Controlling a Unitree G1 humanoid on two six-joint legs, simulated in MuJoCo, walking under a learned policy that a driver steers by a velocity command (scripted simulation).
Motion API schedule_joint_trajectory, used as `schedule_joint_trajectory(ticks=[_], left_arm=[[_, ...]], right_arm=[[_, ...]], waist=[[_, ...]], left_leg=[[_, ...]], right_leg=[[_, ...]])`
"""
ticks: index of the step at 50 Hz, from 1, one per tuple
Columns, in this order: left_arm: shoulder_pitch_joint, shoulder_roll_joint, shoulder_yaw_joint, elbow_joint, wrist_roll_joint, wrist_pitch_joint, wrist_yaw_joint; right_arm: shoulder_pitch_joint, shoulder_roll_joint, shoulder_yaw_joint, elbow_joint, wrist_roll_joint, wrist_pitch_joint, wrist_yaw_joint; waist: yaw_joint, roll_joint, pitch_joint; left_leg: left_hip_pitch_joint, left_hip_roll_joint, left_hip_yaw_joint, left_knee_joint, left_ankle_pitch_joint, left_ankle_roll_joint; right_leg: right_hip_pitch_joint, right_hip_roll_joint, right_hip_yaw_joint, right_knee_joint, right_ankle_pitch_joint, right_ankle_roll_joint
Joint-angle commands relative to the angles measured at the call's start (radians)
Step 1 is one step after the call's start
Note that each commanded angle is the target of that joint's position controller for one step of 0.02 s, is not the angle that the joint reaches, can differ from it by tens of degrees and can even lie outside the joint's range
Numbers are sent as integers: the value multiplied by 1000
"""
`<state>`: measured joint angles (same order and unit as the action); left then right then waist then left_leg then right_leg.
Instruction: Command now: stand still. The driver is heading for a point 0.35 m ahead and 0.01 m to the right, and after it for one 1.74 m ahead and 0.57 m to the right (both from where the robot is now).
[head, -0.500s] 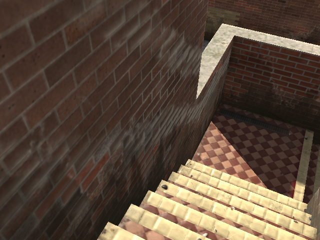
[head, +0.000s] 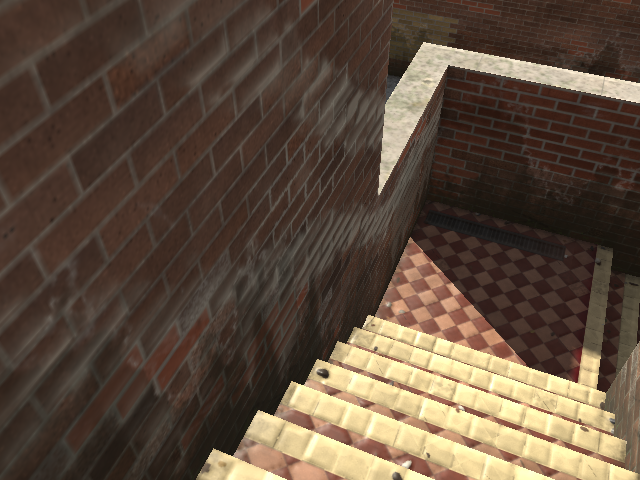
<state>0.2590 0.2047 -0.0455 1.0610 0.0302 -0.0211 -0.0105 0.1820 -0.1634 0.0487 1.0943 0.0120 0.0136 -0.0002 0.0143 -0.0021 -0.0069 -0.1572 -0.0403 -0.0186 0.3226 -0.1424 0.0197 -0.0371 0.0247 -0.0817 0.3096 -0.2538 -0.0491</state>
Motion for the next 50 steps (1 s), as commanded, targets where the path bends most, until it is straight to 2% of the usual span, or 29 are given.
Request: schedule_joint_trajectory(ticks=[1, 6, 12, 15, 18, 22, 23, 24, 25, 26, 27, 28, 29, 30, 31, 32, 33, 35, 38, 40, 41, 42, 44, 45, 46, 47, 48, 49, 50], left_arm=[[25, 102, 25, -17, 1, -9, 5], [18, 76, 22, -7, 4, -12, 5], [62, 158, 73, -17, 16, -1, 0], [74, 171, 91, -40, 15, -5, 8], [107, 175, 108, -52, 15, -17, 10], [84, 186, 118, -81, 19, -26, 14], [54, 189, 120, -97, 24, -28, 14], [4, 186, 121, -113, 14, -20, 18], [-41, 198, 124, -129, 21, -19, 16], [-65, 169, 123, -168, 21, -25, 10], [8, 104, 106, -164, 46, -24, 15], [32, 116, 106, -137, 42, -14, 23], [18, 159, 118, -133, 20, -13, 24], [-4, 154, 119, -135, 24, -6, 23], [-4, 152, 123, -119, 44, 9, 27], [-2, 169, 137, -129, 40, 23, 20], [-2, 160, 136, -126, 40, 29, 8], [3, 76, 105, -153, 27, 36, -36], [-102, 66, 85, -196, 1, 39, -33], [-133, 65, 84, -221, 24, 31, -18], [-88, 106, 96, -211, 31, 28, -11], [-42, 110, 97, -189, 45, 22, -2], [113, 122, 105, -125, 44, 8, 2], [375, 135, 120, -57, 42, -3, 6], [453, 214, 126, -24, 23, -17, -14], [441, 260, 133, -46, -9, -26, -24], [403, 262, 143, -61, -25, -16, -18], [398, 234, 135, -47, -13, -19, 1], [311, 182, 112, -63, 2, -29, 16]], right_arm=[[-1, -115, -25, -10, -3, -10, -2], [-17, -90, -26, 2, -3, -7, -3], [-99, -129, -54, -47, -21, -9, -5], [-160, -128, -63, -83, -23, -11, -3], [-111, -129, -71, -68, -29, -12, 0], [-93, -144, -81, -60, -22, -4, -15], [5, -136, -86, -23, -16, -2, -16], [127, -128, -89, 19, -37, -2, -13], [323, -164, -111, 74, -48, -6, -13], [492, -287, -141, 114, -54, -22, -18], [500, -323, -145, 129, -33, -49, -5], [447, -299, -147, 112, -23, -72, -8], [330, -250, -137, 56, -43, -84, -9], [255, -235, -133, 33, -51, -94, -16], [201, -209, -136, 0, -70, -112, -18], [138, -167, -124, -19, -56, -120, -13], [73, -139, -119, -20, -42, -132, -21], [60, -78, -94, -28, -13, -146, -24], [124, -93, -92, -16, -8, -137, -30], [210, -90, -92, -3, -42, -129, -31], [250, -119, -105, 9, -60, -119, -29], [305, -107, -104, 22, -63, -106, -25], [362, -123, -116, 29, -57, -62, -49], [292, -147, -121, 16, -48, -52, -30], [262, -108, -130, -35, -31, -50, -29], [267, -122, -123, -93, -42, -57, -42], [241, -148, -129, -96, -66, -63, -46], [204, -134, -132, -103, -78, -79, -47], [121, -165, -138, -127, -62, -72, -56]], waist=[[4, 18, 45], [4, 20, 17], [46, -88, 143], [51, -85, 175], [36, -87, 113], [-6, -74, 94], [-42, -70, 67], [-107, -62, 62], [-206, 9, 46], [-261, 287, 37], [-194, 273, 26], [-145, 132, 78], [-100, -4, 112], [-49, -44, 151], [-32, -37, 141], [26, -61, 115], [53, 11, 93], [95, 18, 84], [14, 83, 139], [-43, 78, 172], [-50, 110, 167], [-64, 54, 144], [-44, 23, 165], [120, -68, 73], [104, -268, 36], [54, -217, -59], [60, -124, -67], [60, -61, -64], [22, -15, 1]], left_leg=[[-31, 154, -172, -30, 184, 15], [-17, 142, -161, -61, 73, 11], [-320, 32, -12, 134, -207, 48], [-407, 55, 45, 219, -218, 55], [-369, 98, 55, 359, -144, 50], [-317, 85, 75, 436, -154, 39], [-179, 54, 118, 445, -91, 37], [2, 19, 144, 407, -97, 48], [203, -8, 116, 335, -114, 80], [304, 182, -239, 129, 4, 203], [325, 341, -565, 45, -19, 315], [251, 394, -548, 56, -96, 347], [128, 371, -473, 76, -176, 330], [9, 367, -433, 86, -195, 303], [-86, 359, -378, 115, -92, 289], [-246, 241, -211, 171, -157, 224], [-316, 182, -115, 243, -244, 164], [-579, 145, 6, 284, -435, 107], [-533, 155, 37, 373, -442, 91], [-442, 161, 35, 498, -400, 102], [-317, 160, 33, 637, -275, 120], [-234, 157, 49, 777, -136, 131], [-146, 141, 41, 1058, 120, 167], [-391, 79, 128, 1443, 143, 135], [-788, -38, 180, 1835, -645, 105], [-982, 33, 67, 1800, -593, 132], [-1052, 73, -4, 1714, -527, 121], [-1106, 88, -79, 1616, -448, 80], [-1066, 116, -111, 1387, -314, 11]], right_leg=[[-34, -166, 171, -55, 145, 14], [-28, -162, 177, -88, 62, 9], [17, -229, 307, -165, -396, -97], [44, -284, 352, -139, -268, -160], [33, -330, 345, -53, -8, -200], [-27, -302, 265, 70, 221, -176], [-131, -254, 187, 141, 162, -150], [-285, -193, 135, 263, 148, -113], [-439, -102, 60, 530, 240, -72], [-681, 61, -27, 1029, -101, -5], [-894, 113, 177, 1088, -472, -16], [-917, 43, 273, 1088, -439, -13], [-865, 2, 272, 1019, -326, 9], [-807, -33, 262, 942, -223, 17], [-706, -41, 256, 961, -41, 19], [-555, -20, 226, 811, 198, 28], [-465, -14, 227, 734, 390, 27], [-168, 39, 130, 578, 826, 3], [-129, 39, 97, 417, 839, -2], [-166, 46, 53, 355, 788, 1], [-228, 34, 51, 295, 688, -8], [-225, 53, 3, 256, 582, -18], [-177, 11, 67, -75, 365, -60], [196, -9, 54, -34, 612, -120], [422, -203, 284, 253, 1254, -218], [539, -307, 394, 404, 1272, -255], [478, -345, 468, 381, 1006, -301], [403, -405, 563, 344, 741, -364], [180, -410, 685, 249, 386, -389]])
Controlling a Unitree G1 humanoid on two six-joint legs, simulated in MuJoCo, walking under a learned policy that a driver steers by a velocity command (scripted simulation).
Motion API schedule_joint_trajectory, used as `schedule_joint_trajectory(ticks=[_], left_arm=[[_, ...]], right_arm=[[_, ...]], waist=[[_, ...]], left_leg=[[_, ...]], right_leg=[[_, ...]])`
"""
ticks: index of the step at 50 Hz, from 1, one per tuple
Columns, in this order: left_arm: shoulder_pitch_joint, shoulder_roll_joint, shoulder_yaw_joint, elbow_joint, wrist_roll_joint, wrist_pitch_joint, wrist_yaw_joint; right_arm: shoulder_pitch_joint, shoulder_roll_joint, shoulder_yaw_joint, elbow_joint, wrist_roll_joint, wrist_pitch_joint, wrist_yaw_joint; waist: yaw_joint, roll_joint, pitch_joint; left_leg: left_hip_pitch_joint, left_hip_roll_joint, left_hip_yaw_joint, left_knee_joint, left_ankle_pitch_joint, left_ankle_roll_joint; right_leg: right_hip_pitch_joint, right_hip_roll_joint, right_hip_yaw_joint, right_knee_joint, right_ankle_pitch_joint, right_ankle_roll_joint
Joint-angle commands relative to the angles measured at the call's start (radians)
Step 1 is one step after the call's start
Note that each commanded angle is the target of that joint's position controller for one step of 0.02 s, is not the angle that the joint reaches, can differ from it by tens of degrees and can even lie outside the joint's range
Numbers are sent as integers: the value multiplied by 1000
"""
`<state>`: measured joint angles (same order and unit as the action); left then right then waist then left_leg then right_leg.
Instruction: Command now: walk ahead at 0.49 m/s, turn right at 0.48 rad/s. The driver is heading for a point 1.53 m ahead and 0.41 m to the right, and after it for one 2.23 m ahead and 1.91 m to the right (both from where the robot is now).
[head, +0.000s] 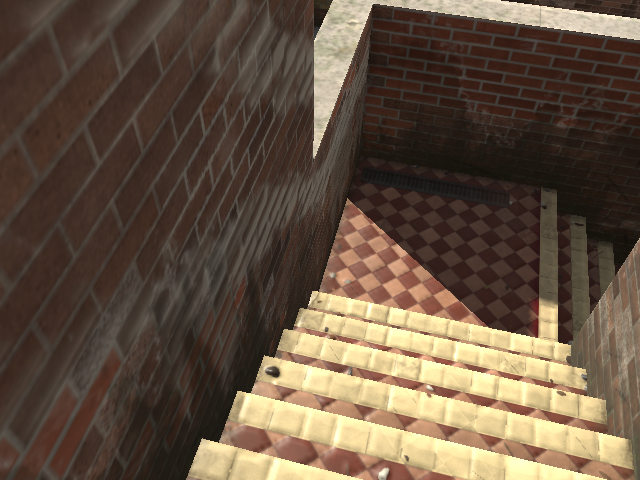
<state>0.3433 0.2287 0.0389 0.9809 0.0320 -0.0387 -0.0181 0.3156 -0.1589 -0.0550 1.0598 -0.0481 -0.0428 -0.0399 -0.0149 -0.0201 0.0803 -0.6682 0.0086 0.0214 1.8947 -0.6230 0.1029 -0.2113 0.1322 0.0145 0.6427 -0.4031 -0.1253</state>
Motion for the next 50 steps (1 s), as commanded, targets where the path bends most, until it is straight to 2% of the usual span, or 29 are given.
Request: schedule_joint_trajectory(ticks=[1, 2, 4, 7, 10, 14, 16, 17, 18, 19, 21, 22, 23, 24, 25, 26, 28, 31, 34, 38, 40, 41, 43, 44, 45, 46, 48, 49, 50], left_arm=[[135, 95, 0, -13, -6, -22, 40], [58, 111, -5, -52, -15, -31, 53], [93, 183, 16, -15, -7, -39, 50], [135, 29, -23, 0, -45, -51, 68], [61, 62, -15, -33, -24, -59, 42], [92, 40, -4, -19, 15, -46, 20], [203, 51, -3, 42, 21, -22, 57], [156, 72, 6, 59, 29, -17, 44], [258, 29, 8, 43, 2, -25, 13], [370, -28, 1, 33, -48, -11, 31], [133, 11, 1, -15, 22, 10, 47], [17, 5, -4, -104, 47, 25, 31], [-163, 57, 6, -184, 59, 28, 22], [-246, 31, 1, -210, 57, 32, 18], [-207, 7, -2, -205, 44, 41, 23], [-144, 27, 1, -180, 24, 54, 21], [-65, -32, -12, -123, 27, 78, 29], [-164, -16, -4, -163, 27, 82, 27], [-275, -24, -15, -190, 41, 61, 15], [-533, -10, -5, -282, -27, 23, 16], [-471, -27, -9, -276, -34, 13, 14], [-343, 15, 4, -236, -37, 12, 9], [-23, 91, 41, -104, -34, 20, -5], [129, 112, 60, -36, -23, 20, -13], [162, 167, 65, -22, -33, 26, -11], [116, 177, 45, -66, -46, 24, -11], [143, 207, 58, -30, -57, 36, 5], [46, 114, 24, -47, -28, 20, 6], [38, 87, 10, -44, -3, 8, 4]], right_arm=[[-113, -165, -32, -108, -5, 2, -12], [-234, -163, -29, -158, 5, 12, -8], [-24, -78, -17, -36, -15, 48, 8], [-225, -145, -32, -118, 15, 17, 24], [-261, -55, -5, -174, 13, 10, 40], [-23, -116, -12, -117, 27, -5, 24], [7, -180, -32, -139, 69, -32, 2], [217, -217, -57, -76, 39, -23, -1], [242, -278, -60, -69, 13, 0, 10], [337, -300, -64, -55, -12, -7, 41], [289, -177, -33, -108, 36, -31, 70], [281, -283, -60, -96, 55, -30, 29], [231, -200, -26, -121, 53, -33, 6], [188, -144, -1, -98, 43, -37, -14], [216, -138, 9, -88, 42, -37, -21], [116, -55, 31, -101, 63, -41, -34], [104, -205, 12, -124, 56, -50, -34], [192, -132, 23, -109, 106, -44, -57], [223, -139, 15, -99, 93, -48, -37], [276, -151, 3, -87, 39, -35, -23], [215, -220, -20, -80, 39, -23, -36], [105, -237, -23, -102, 22, -13, -33], [143, -249, -38, -103, 23, -12, -15], [131, -212, -44, -87, 14, -8, -17], [147, -128, -29, -113, 24, -16, -8], [207, -129, -17, -194, 46, -32, 7], [94, -93, 4, -243, -4, -22, 1], [43, -141, -6, -233, -14, -14, -11], [40, -121, -4, -210, -22, -2, -11]], waist=[[12, 77, 25], [-18, 138, 83], [-49, -41, -20], [19, -19, 31], [51, -31, 7], [23, -93, -20], [45, -3, 60], [-40, -31, -57], [1, 118, -73], [27, 227, -220], [-44, 76, -159], [-36, 222, -164], [-45, 91, -1], [-42, 99, 81], [-20, 125, 78], [81, 16, 102], [105, 183, -15], [62, 212, -38], [23, 86, 40], [-129, 134, 138], [-103, 224, 95], [-5, 236, 41], [107, 36, -110], [188, -106, -107], [148, -255, -122], [72, -221, -239], [76, -186, -279], [32, -32, -156], [12, -91, -88]], left_leg=[[-473, 80, -131, -398, 317, -141], [-207, 79, -88, -744, 480, -185], [131, 29, -33, -691, 638, -163], [-68, 62, -101, -1110, 1087, -138], [281, -14, -41, -1262, 1207, -119], [442, -26, -60, -1326, 1156, -115], [400, 59, -77, -1846, 1162, -145], [753, 34, -3, -1541, 1182, -135], [949, 180, -198, -1497, 1402, -78], [1234, 434, -297, -1184, 1649, 13], [972, 384, -292, -1270, 1046, 4], [864, 515, -580, -1368, 508, 158], [614, 452, -496, -1443, 283, 153], [447, 391, -416, -1414, 333, 101], [391, 374, -382, -1365, 480, 51], [79, 277, -197, -1381, 556, -1], [47, 287, -136, -1349, 784, 15], [276, 253, -150, -1148, 404, -19], [206, 247, -106, -1104, 79, 20], [277, 274, -46, -1041, 155, 33], [258, 334, -65, -933, 291, 44], [252, 340, -42, -819, 402, 53], [294, 233, 122, -360, 701, 64], [90, 128, 167, 81, 218, 46], [-302, 21, 159, 443, -263, 36], [-477, 80, 16, 326, -158, 45], [-583, 95, -88, 138, -119, -17], [-560, 112, -117, -57, 178, -49], [-492, 107, -103, -121, 228, -75]], right_leg=[[144, -470, 569, -130, 573, -272], [-131, -388, 469, -211, 615, -211], [-231, -331, 408, -139, 820, -164], [-70, -171, 376, 18, 264, -124], [-336, -104, 354, 56, 90, -110], [-245, -57, 376, 417, 147, -105], [-23, 10, 329, 665, 231, -95], [-266, -27, 361, 881, 411, -107], [-486, 108, 282, 1164, -211, -59], [-802, 65, 148, 1490, -557, -23], [-910, -50, 101, 1409, -305, -22], [-998, -82, 71, 1436, -260, 2], [-999, -148, 145, 1196, -25, 26], [-974, -139, 177, 1118, 99, 50], [-960, -134, 162, 1102, 127, 65], [-639, -130, 185, 701, 374, 114], [-426, -63, 26, 749, 507, 126], [-675, -86, 150, 644, 761, 82], [-592, -79, 133, 408, 914, 83], [-493, -108, -4, 0, 788, 103], [-342, -190, 11, 17, 795, 63], [-224, -215, 26, -22, 770, 35], [125, -87, -105, -290, 518, 4], [339, -144, -39, -309, 667, -51], [535, -202, 8, 87, 970, -62], [599, -324, 221, 180, 1099, -106], [369, -495, 629, -125, 70, -265], [185, -438, 542, -139, -127, -187], [-12, -448, 590, -144, -119, -193]])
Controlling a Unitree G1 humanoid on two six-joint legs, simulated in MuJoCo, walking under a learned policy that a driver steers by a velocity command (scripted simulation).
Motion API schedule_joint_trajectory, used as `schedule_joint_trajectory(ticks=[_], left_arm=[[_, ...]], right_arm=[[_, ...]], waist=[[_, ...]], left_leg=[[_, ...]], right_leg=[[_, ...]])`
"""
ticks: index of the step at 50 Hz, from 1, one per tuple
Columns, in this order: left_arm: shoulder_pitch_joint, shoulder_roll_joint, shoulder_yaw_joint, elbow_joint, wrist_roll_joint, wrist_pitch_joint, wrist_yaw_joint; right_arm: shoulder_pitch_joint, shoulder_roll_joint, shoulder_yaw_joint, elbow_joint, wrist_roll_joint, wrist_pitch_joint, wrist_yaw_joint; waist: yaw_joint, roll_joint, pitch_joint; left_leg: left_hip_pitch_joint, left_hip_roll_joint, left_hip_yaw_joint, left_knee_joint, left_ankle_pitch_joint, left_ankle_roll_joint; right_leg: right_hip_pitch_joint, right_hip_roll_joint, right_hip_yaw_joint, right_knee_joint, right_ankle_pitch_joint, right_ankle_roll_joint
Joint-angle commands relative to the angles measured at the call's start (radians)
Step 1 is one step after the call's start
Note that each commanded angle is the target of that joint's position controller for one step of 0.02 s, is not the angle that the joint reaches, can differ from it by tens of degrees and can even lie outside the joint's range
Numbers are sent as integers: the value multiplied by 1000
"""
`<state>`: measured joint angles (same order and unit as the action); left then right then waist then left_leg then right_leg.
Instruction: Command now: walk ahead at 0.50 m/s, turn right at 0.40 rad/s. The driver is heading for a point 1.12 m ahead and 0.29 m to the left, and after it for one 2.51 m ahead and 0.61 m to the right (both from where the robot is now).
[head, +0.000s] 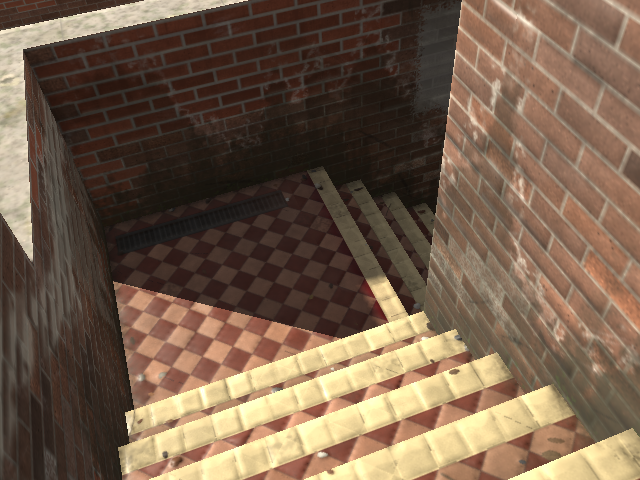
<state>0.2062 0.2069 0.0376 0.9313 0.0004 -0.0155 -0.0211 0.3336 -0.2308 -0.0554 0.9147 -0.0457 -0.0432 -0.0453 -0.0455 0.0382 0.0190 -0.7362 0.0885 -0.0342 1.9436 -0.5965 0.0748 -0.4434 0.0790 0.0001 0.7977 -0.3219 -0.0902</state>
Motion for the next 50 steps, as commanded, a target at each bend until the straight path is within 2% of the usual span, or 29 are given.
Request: schedule_joint_trajectory(ticks=[1, 2, 4, 5, 6, 9, 13, 18, 20, 21, 22, 23, 24, 25, 26, 28, 30, 32, 34, 35, 36, 39, 42, 44, 45, 47, 48, 49, 50], left_arm=[[99, 46, -20, -21, 41, -20, 24], [68, 36, -28, -28, 41, -19, 29], [120, 147, 7, -24, 39, -22, 27], [136, 116, 7, 3, 21, -33, 35], [165, 104, 3, 5, 0, -32, 35], [239, 95, 4, 21, -3, -31, 43], [240, 89, -4, 5, 10, -17, 52], [219, 133, 6, -5, 52, -5, 71], [252, 95, 10, 45, 60, 11, 114], [247, 12, 6, 53, 49, 1, 88], [306, -47, -8, -6, 27, -11, 74], [305, -29, -14, -34, 17, -19, 74], [200, 31, -10, -57, 15, -7, 85], [85, 102, 4, -37, 54, 18, 91], [59, 100, 8, -41, 46, 33, 82], [33, 56, -4, -16, 41, 30, 68], [-28, 29, -11, -19, 53, 34, 39], [40, 5, -8, 61, 62, 42, 35], [-42, 76, 17, 46, 30, 24, 27], [-132, 54, 8, 28, 33, 12, 19], [-204, 47, 3, 14, 40, 7, 12], [-239, 16, -4, -11, 40, -4, 12], [-308, -7, -22, -62, -10, -27, 1], [-248, -14, -29, -60, -21, -33, 1], [-57, 17, -13, 3, -1, -32, 4], [245, 92, 12, 115, 30, -44, 10], [438, 175, 41, 164, 27, -36, 15], [436, 160, 14, 158, 19, -43, -5], [397, 158, 14, 128, 10, -40, -12]], right_arm=[[-51, -62, 0, -103, -10, 14, 0], [-53, -39, 2, -88, -20, 26, 8], [120, -2, 11, 8, -15, 32, 10], [65, -61, -12, -18, 5, 23, 26], [-37, -82, -20, -51, -1, 20, 29], [-176, -65, -17, -107, -11, 26, 41], [-249, -52, -13, -135, 17, 20, 50], [47, -66, -22, -35, 53, 15, 51], [247, -110, -49, 56, 52, 17, 55], [359, -130, -47, 100, 47, 22, 69], [351, -120, -11, 98, 35, 17, 88], [371, -131, -16, 105, 64, 14, 95], [392, -180, -31, 121, 86, 9, 69], [285, -110, -8, 95, 75, 9, 59], [245, -130, 3, 88, 43, -5, 50], [240, -57, 36, 117, 40, -35, 38], [149, -29, 58, 94, 54, -41, 24], [189, -114, 30, 105, 54, -39, 23], [218, -35, 45, 113, 64, -29, 8], [209, 1, 54, 102, 70, -27, 3], [218, -39, 38, 92, 56, -28, 1], [286, -6, 43, 114, 33, -23, 1], [349, 35, 53, 152, 13, -23, 1], [356, 14, 46, 176, 6, -12, -6], [264, -20, 40, 170, 16, -8, -4], [216, -46, 29, 160, 29, -21, 20], [63, -101, -1, 137, 26, -21, 12], [279, -39, 4, 94, 81, -31, 0], [290, -50, 13, 90, 70, -31, -9]], waist=[[-17, -43, 76], [-46, -64, 72], [-75, -207, -65], [-67, -159, -28], [-29, -173, 3], [27, -142, 33], [75, -158, 84], [0, -120, 77], [-49, -74, 43], [-79, 102, -28], [48, 138, -64], [48, 199, -124], [-16, 309, -114], [-2, 70, 20], [21, 163, 75], [79, 1, 156], [129, -16, 149], [109, 114, 20], [95, 71, 62], [65, 36, 63], [29, -1, 95], [-28, 23, 116], [-119, -20, 189], [-139, 4, 179], [-31, 95, 83], [120, -32, 27], [292, -156, 10], [100, -179, -176], [103, -107, -215]], left_leg=[[-286, 10, -35, -417, 388, -103], [-87, -12, -1, -591, 475, -130], [77, -59, 29, -462, 618, -119], [-67, -35, -50, -625, 797, -101], [-135, -27, -56, -713, 833, -83], [-115, -36, -52, -939, 968, -68], [74, -81, -11, -1135, 928, -75], [534, -97, 101, -1402, 818, -12], [695, 26, 25, -1782, 826, 43], [915, 133, -114, -1534, 1066, 95], [1048, 159, -115, -1117, 1260, 21], [1091, 175, -182, -1156, 1156, -20], [1048, 290, -439, -1400, 647, 102], [789, 203, -420, -1551, 181, 89], [633, 237, -485, -1568, 168, 118], [474, 155, -347, -1434, 417, 85], [250, 106, -255, -1480, 576, 104], [265, 102, -223, -1439, 787, 82], [418, 27, -185, -1323, 493, 86], [402, 14, -183, -1308, 330, 85], [350, 6, -183, -1312, 237, 90], [459, 3, -202, -1195, 368, 111], [468, -61, -138, -1078, 584, 67], [505, -56, -137, -962, 815, 74], [433, -6, -196, -794, 942, 98], [292, -48, -132, -415, 1024, 57], [48, -201, -21, 104, 347, 24], [-262, -203, -50, 128, -326, 7], [-362, -135, -94, -22, -254, 33]], right_leg=[[-67, -331, 523, -312, -157, -202], [-236, -276, 434, -300, -86, -191], [-191, -269, 420, -246, 204, -187], [-97, -226, 403, -140, 10, -157], [-39, -215, 436, -130, -80, -150], [-15, -215, 481, -83, -236, -178], [-70, -171, 410, 4, -174, -184], [-98, -122, 247, 378, 228, -146], [-34, -57, 202, 798, 286, -165], [-329, 108, 141, 1291, -420, -143], [-657, 97, 101, 1496, -588, -127], [-795, 47, 90, 1469, -506, -129], [-928, 46, 48, 1398, -433, -81], [-859, -31, 106, 1267, -204, -67], [-796, -44, 101, 1189, -162, -42], [-761, -66, 159, 930, 59, 0], [-524, -99, 42, 539, 299, 72], [-265, -94, -13, 497, 552, 54], [-418, -131, 40, 251, 722, 18], [-357, -118, 10, 119, 865, 23], [-293, -104, -20, 52, 909, 28], [-292, -94, -10, -31, 808, 32], [-162, -38, -107, -275, 726, 57], [-68, -36, -128, -401, 661, 46], [125, -80, -35, -307, 685, 4], [446, -88, -27, -492, 714, -42], [681, -217, 86, -569, 934, -154], [1056, -475, 248, -109, 1471, -179], [1035, -515, 270, -142, 1250, -223]])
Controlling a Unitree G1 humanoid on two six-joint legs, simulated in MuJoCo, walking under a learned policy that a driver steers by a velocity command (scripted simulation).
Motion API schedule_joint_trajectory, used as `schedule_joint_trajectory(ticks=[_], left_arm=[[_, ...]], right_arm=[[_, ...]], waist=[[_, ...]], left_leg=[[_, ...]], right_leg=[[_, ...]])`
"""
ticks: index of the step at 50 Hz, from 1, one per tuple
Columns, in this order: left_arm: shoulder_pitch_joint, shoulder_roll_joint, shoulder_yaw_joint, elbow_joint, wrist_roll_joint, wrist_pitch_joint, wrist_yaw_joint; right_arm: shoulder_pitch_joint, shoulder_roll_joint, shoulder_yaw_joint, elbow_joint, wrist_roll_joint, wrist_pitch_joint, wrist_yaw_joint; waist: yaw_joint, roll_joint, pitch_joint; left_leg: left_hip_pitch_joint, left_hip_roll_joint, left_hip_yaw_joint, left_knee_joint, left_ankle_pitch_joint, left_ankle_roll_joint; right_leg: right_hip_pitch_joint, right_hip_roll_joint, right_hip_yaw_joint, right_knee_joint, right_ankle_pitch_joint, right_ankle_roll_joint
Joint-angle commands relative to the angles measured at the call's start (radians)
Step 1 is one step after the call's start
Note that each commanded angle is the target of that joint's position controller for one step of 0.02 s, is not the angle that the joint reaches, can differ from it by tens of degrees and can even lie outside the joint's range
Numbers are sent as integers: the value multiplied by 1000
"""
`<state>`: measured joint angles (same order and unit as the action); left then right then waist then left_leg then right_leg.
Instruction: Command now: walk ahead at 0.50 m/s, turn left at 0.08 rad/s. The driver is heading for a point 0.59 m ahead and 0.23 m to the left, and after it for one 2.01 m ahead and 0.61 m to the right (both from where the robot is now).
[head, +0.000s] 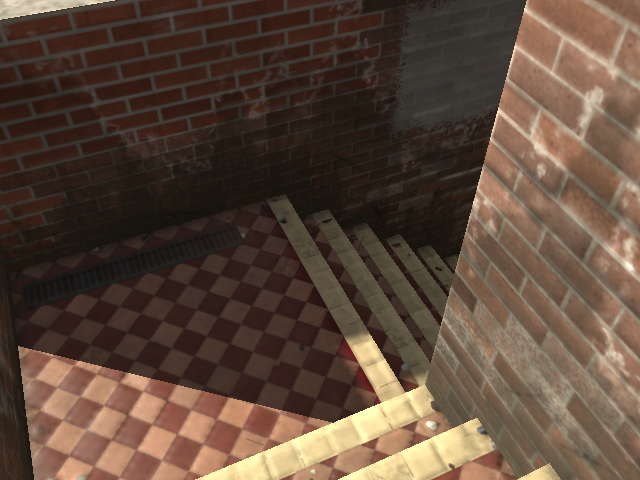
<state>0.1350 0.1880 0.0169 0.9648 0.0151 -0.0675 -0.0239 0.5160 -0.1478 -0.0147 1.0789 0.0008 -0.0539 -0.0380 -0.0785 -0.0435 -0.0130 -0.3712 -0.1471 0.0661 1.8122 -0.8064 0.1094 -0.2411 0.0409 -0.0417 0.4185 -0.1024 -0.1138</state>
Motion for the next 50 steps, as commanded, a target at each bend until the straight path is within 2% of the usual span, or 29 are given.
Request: schedule_joint_trajectory(ticks=[1, 2, 4, 6, 8, 10, 16, 18, 19, 20, 21, 22, 23, 24, 26, 29, 31, 33, 36, 39, 40, 41, 43, 44, 45, 46, 47, 49, 50], left_arm=[[417, 173, 43, 83, 2, 8, -5], [311, 139, 37, 61, 13, 2, 11], [202, 66, 9, 50, 11, -4, 32], [250, 149, 38, 61, 21, -17, 32], [195, 52, 22, 64, -18, -38, 40], [147, 71, 21, 47, -30, -49, 48], [313, 129, 25, 93, 43, 9, 85], [326, 160, 37, 95, 37, 40, 103], [371, 73, 25, 73, 24, 33, 78], [379, 79, 16, 20, 16, 33, 71], [237, 119, 18, -26, 25, 29, 65], [188, 112, 16, -47, 32, 25, 60], [93, 126, 23, -60, 41, 29, 55], [51, 125, 26, -48, 54, 43, 55], [-4, 84, 15, -89, 45, 67, 46], [224, 56, 20, 27, 57, 82, 56], [46, 130, 44, -37, 42, 54, 36], [-82, 93, 28, -96, 43, 39, 28], [-96, 44, 15, -157, 30, 34, 27], [27, 78, 29, -142, 21, 9, 32], [-35, 83, 21, -197, -7, 0, 42], [41, 58, 28, -171, -15, -10, 40], [392, 94, 40, -65, -10, -8, 42], [564, 195, 73, -18, -2, 2, 31], [559, 186, 54, -21, 5, 18, -1], [573, 161, 50, -15, -23, 13, -24], [573, 149, 40, -26, -23, 3, -22], [470, 155, 20, -22, 6, -7, 12], [462, 116, 2, 11, 3, -9, 14]], right_arm=[[74, -144, -37, -52, -10, -11, -12], [26, -137, -46, -65, -25, -4, -9], [-125, -133, -53, -114, -68, 44, 15], [37, -89, -48, -35, -58, 73, 29], [-115, -95, -44, -117, -29, 58, 56], [-154, -74, -29, -118, -32, 41, 75], [-167, -142, -30, -129, -24, 23, 48], [87, -181, -57, -52, -27, 15, 50], [175, -283, -72, -10, -25, 9, 70], [185, -263, -61, -20, 16, 20, 75], [194, -255, -60, -36, 17, 34, 73], [231, -320, -77, -20, -2, 40, 59], [192, -292, -68, -29, -6, 40, 51], [119, -202, -37, -40, -15, 31, 46], [-38, -117, 9, -111, -12, -2, 21], [-49, -226, -24, -118, -9, -1, 15], [45, -157, -13, -95, 15, -9, -1], [-19, -136, -8, -143, 14, -17, -12], [-50, -125, -9, -179, -4, -11, -2], [-51, -134, -18, -163, -21, 1, 23], [19, -112, -19, -172, -36, 9, 10], [-19, -128, -20, -142, -52, 22, 2], [-42, -156, -25, -141, -27, 30, 17], [-23, -134, -38, -156, 0, 23, 35], [92, -99, -25, -178, 42, 23, 14], [20, -123, -14, -198, 4, 27, -2], [-136, -146, -19, -211, -31, 30, -6], [-233, -132, -7, -230, -63, 50, 15], [-280, -126, -10, -219, -76, 63, 15]], waist=[[118, 21, -82], [75, 6, -51], [12, -16, 130], [-25, -75, 72], [-27, 3, 90], [-27, -1, 84], [83, -19, 202], [-22, 51, 46], [5, 353, -2], [36, 307, -92], [-31, 196, -90], [-43, 172, -100], [-25, 125, -12], [18, 23, 68], [113, -20, 169], [172, 146, 54], [91, 97, 90], [65, 68, 100], [30, 122, 108], [13, 201, 74], [-51, 119, 152], [-32, 138, 116], [114, 110, 39], [168, -92, -76], [87, -191, -173], [119, -112, -185], [171, -3, -110], [98, -23, 0], [73, 2, 80]], left_leg=[[-754, 130, -199, 57, 26, 11], [-704, 172, -262, -160, 260, 1], [-345, 168, -192, -616, 645, -86], [-153, 148, -92, -532, 810, -80], [-104, 163, -128, -917, 1234, -61], [146, 123, -86, -1012, 1480, -57], [9, 163, -18, -1458, 1084, 11], [324, 171, -43, -1601, 1093, 70], [633, 313, -171, -1183, 1777, 134], [789, 372, -330, -1033, 1807, 149], [771, 410, -422, -1114, 1465, 199], [681, 508, -633, -1252, 844, 295], [524, 524, -780, -1351, 525, 326], [395, 476, -735, -1312, 507, 282], [-92, 331, -545, -1355, 603, 182], [-236, 267, -463, -1278, 1032, 143], [1, 209, -494, -1145, 721, 131], [-123, 141, -476, -1107, 490, 116], [-141, 104, -462, -1008, 545, 116], [-66, 98, -507, -826, 675, 131], [115, 49, -467, -811, 721, 115], [28, 48, -447, -694, 889, 112], [-94, 29, -349, -304, 982, 76], [-395, -85, -238, 212, 178, 3], [-711, -78, -166, 377, -213, -22], [-848, -25, -163, 347, -147, -11], [-854, 9, -206, 282, 18, -7], [-795, 64, -226, 41, 299, -53], [-804, 77, -218, -20, 405, -76]], right_leg=[[643, -436, 298, 200, 687, -203], [410, -417, 313, 149, 236, -193], [-194, -289, 175, 40, 193, -123], [-286, -299, 152, 128, 440, -140], [-376, -171, 20, 203, -88, -31], [-506, -160, -25, 275, -315, 17], [-75, -241, -17, 793, 130, -36], [-82, -198, -10, 1285, 279, -66], [-521, -19, -100, 1758, -726, -11], [-826, -40, -36, 1768, -750, -4], [-986, -60, 14, 1689, -669, -9], [-1051, -90, 91, 1543, -619, 8], [-1066, -110, 124, 1457, -588, 38], [-1056, -126, 163, 1388, -427, 72], [-742, -112, 99, 901, -58, 163], [-365, -66, 36, 927, 156, 162], [-595, -97, 91, 659, 393, 118], [-416, -49, 65, 399, 621, 123], [-285, -5, 52, 229, 536, 126], [-185, -2, 92, 285, 529, 95], [-298, -28, 118, -134, 392, 96], [-105, 8, 19, -48, 508, 96], [254, -89, 7, -229, 661, 63], [623, -295, 205, -45, 1002, -57], [880, -458, 321, 345, 1445, -123], [835, -467, 327, 298, 1292, -172], [644, -437, 333, 185, 908, -205], [220, -426, 458, 95, 456, -287], [84, -352, 433, 128, 475, -240]])
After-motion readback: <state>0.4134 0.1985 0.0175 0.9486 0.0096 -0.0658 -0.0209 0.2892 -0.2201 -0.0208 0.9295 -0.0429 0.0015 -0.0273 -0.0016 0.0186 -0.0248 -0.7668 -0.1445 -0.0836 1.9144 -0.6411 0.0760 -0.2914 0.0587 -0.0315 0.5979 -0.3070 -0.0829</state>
